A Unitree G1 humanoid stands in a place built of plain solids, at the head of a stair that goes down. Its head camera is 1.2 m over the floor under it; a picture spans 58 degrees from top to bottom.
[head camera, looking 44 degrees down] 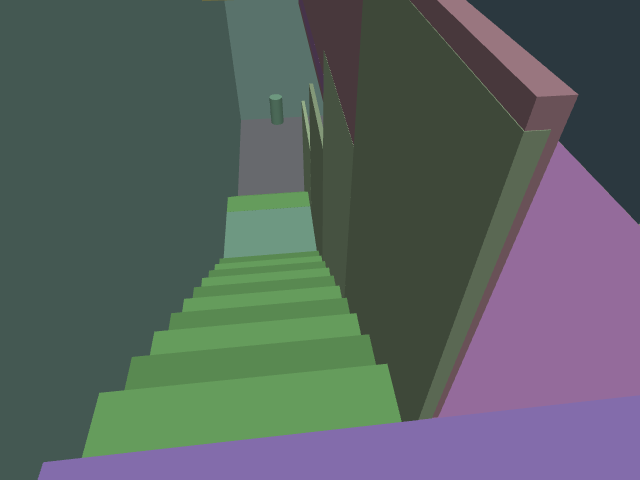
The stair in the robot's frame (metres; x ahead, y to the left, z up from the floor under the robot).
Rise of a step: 0.19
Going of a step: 0.26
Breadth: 1.00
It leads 6 degrees to the left of straight ahead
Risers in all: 11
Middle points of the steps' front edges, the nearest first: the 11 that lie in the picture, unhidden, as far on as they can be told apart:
0.46 0.22 0.00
0.75 0.25 -0.19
1.01 0.28 -0.39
1.26 0.31 -0.58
1.52 0.34 -0.78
1.77 0.37 -0.97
2.02 0.40 -1.17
2.28 0.42 -1.36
2.53 0.45 -1.56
2.79 0.48 -1.75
3.04 0.51 -1.95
